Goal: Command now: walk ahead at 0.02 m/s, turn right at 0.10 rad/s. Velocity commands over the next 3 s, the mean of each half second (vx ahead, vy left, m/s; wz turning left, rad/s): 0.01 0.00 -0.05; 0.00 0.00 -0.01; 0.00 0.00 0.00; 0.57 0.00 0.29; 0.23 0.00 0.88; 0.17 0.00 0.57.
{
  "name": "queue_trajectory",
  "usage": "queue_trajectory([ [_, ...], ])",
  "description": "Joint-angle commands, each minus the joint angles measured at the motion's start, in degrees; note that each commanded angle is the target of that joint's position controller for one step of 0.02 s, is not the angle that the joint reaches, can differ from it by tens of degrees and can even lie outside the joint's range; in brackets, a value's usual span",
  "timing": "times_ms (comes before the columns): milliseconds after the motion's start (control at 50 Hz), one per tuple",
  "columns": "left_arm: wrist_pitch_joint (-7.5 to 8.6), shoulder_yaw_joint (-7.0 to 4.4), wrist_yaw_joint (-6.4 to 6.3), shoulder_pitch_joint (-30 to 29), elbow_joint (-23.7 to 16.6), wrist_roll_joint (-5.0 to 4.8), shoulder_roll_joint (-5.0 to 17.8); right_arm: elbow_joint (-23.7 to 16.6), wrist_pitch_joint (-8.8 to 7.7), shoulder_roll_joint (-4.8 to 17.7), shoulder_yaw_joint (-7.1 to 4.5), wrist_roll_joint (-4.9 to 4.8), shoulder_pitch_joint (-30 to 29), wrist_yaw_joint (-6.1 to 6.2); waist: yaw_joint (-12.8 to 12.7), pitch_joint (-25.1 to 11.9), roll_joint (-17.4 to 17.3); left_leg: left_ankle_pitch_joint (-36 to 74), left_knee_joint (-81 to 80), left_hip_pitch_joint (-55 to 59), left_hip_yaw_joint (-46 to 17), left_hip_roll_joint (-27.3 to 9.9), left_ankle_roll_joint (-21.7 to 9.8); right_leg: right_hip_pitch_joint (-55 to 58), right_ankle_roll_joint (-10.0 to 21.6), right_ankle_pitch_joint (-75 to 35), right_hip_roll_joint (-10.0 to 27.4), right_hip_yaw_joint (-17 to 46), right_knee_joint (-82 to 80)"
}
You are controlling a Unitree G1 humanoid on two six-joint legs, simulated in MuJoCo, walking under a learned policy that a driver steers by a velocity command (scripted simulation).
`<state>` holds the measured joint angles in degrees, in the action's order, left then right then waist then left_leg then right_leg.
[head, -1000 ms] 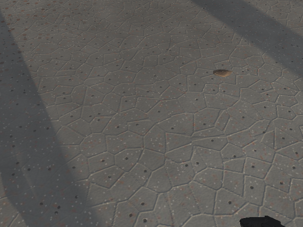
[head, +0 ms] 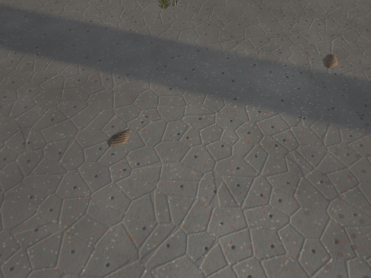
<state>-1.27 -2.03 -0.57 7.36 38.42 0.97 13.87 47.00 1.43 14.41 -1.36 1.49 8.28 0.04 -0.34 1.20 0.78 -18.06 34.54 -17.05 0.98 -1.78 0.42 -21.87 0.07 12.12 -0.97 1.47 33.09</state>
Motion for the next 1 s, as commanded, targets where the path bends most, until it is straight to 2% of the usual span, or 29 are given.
queue_trajectory([
  [20, 0.74, -1.94, -0.48, -0.5, -2.5, 0.48, 6.2, -4.8, -1.35, 6.3, -0.85, 0.90, -6.8, 0.00, -2.4, -0.4, -10.2, -10.4, -18.1, -8.0, -10.9, -8.7, -5.9, 9.0, -0.6, 2.6, 1.5, 1.3, -3.5],
  [60, 0.28, -2.03, -1.11, -0.7, -1.4, 0.73, 5.6, -3.5, -2.44, 6.4, -0.73, 0.28, -4.9, 0.08, -1.3, 0.0, -9.4, -10.0, -17.5, -7.4, -8.4, -6.4, -3.2, 10.9, -0.2, -1.0, 2.0, 2.1, -4.2],
  [100, 0.39, -2.21, -1.15, 0.4, 0.0, 0.33, 5.5, -2.2, -3.08, 6.1, -0.56, -0.29, -2.1, 0.39, -0.7, 0.1, -6.6, -6.9, -16.2, -4.9, -6.9, -5.2, -2.6, 10.4, 0.1, -2.1, 2.5, 3.0, -5.4],
  [180, 1.16, -2.35, -1.21, 1.4, 2.7, 0.03, 4.7, -0.8, -3.10, 5.4, -0.43, -0.60, -0.1, 0.83, 0.4, -1.2, -3.0, 0.0, -14.0, -0.4, -5.4, -4.1, -3.1, 9.8, -0.4, -5.6, 2.9, 3.3, -6.3],
  [280, 1.27, -2.70, -1.60, 2.8, 6.1, -0.34, 4.9, 0.9, -2.98, 4.8, -0.41, -0.92, 0.5, 0.54, 0.7, -2.8, -0.6, 7.4, -12.7, 2.4, -3.9, -2.9, -3.4, 11.7, -0.5, -11.2, 3.5, 3.7, -6.3],
  [520, 0.62, -2.90, -2.62, 2.9, 13.7, -0.79, 5.6, 6.3, -2.48, 5.0, -0.65, -1.30, 1.7, 0.29, 0.7, -2.5, -1.1, 15.4, -13.0, 4.8, -2.4, -1.7, -3.1, 14.3, -0.3, -14.9, 3.8, 3.2, -6.9],
  [760, 0.49, -2.43, -2.77, 1.4, 19.9, -0.90, 5.2, 10.2, -2.21, 5.1, -0.55, -1.26, 4.3, 0.95, 0.7, -1.0, -1.1, 13.6, -14.4, 5.2, -2.2, -1.2, -2.9, 14.0, -0.6, -12.5, 3.5, 2.2, -8.4],
  [1000, 0.59, -1.73, -2.82, 2.0, 24.1, -0.98, 4.8, 12.3, -2.08, 4.2, -0.26, -1.24, 7.6, 1.35, 0.7, 0.2, -1.0, 10.9, -15.2, 5.0, -2.1, -0.7, -2.8, 12.8, -0.8, -10.3, 3.2, 1.6, -9.4],
])
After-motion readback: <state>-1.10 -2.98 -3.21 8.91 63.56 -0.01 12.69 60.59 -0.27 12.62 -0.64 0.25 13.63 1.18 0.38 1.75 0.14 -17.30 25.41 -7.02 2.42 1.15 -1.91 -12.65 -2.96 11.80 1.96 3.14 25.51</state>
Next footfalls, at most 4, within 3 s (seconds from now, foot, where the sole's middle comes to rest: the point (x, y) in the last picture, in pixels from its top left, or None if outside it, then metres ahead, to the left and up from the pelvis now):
1.80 right None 0.20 -0.15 -0.76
2.22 left None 0.48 0.08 -0.76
2.70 right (198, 236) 0.65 -0.03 -0.76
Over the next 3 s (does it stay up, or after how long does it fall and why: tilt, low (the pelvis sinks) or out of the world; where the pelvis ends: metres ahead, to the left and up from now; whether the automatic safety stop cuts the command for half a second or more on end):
stays up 0.52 -0.01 0.02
